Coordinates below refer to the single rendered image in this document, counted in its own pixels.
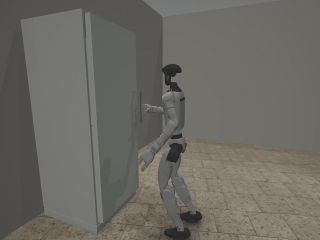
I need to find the robot left upper arm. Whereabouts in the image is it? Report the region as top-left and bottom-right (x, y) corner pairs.
(162, 92), (179, 131)

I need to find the robot left foot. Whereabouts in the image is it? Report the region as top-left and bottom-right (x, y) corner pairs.
(164, 227), (191, 238)

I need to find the right robot hand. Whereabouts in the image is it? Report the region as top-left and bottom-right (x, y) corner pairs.
(136, 104), (151, 113)

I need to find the handle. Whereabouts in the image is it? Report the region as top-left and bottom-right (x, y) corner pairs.
(134, 91), (142, 124)

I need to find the left robot forearm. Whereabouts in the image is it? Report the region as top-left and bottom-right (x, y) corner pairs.
(150, 121), (176, 154)

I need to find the robot right shin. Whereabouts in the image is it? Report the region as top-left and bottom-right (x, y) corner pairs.
(171, 181), (196, 215)

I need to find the left robot hand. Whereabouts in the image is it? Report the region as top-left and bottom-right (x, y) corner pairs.
(135, 149), (155, 172)

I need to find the right robot forearm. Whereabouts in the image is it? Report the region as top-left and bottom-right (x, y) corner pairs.
(150, 106), (164, 114)

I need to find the fridge door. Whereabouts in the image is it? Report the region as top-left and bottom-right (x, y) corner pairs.
(84, 12), (139, 223)

